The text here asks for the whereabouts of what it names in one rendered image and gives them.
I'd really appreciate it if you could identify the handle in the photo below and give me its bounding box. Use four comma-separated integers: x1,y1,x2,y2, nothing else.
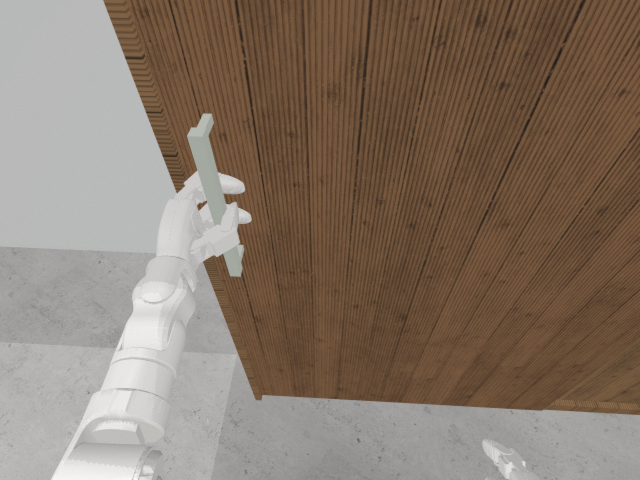
187,113,244,277

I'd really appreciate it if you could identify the left robot upper arm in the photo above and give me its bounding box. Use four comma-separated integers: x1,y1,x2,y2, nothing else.
56,443,165,480

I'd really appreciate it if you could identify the robot left hand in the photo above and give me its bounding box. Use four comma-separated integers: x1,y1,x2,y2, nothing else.
156,171,252,272

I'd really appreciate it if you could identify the left robot forearm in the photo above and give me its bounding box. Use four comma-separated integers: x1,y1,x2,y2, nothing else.
51,256,197,480

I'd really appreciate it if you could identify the robot right hand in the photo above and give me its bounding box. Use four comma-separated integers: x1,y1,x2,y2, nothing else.
482,439,540,480

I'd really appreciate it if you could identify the wardrobe door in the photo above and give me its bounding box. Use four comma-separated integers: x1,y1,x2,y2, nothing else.
559,339,640,404
126,0,640,411

